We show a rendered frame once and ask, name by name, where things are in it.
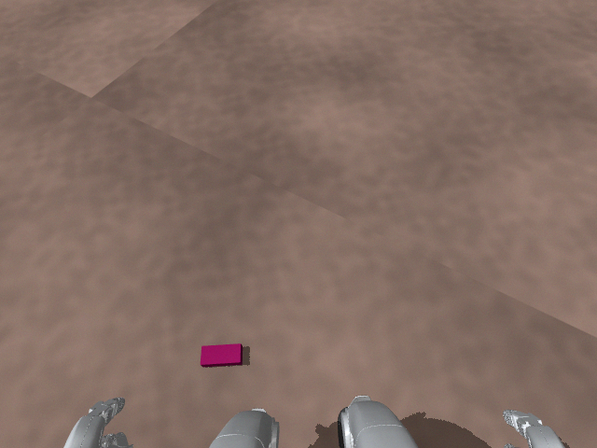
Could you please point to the small box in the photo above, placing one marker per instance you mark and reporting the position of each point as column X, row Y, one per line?
column 221, row 355

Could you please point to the right robot hand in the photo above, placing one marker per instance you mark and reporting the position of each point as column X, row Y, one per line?
column 531, row 428

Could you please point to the left robot hand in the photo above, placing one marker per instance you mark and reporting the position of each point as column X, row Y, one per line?
column 88, row 431

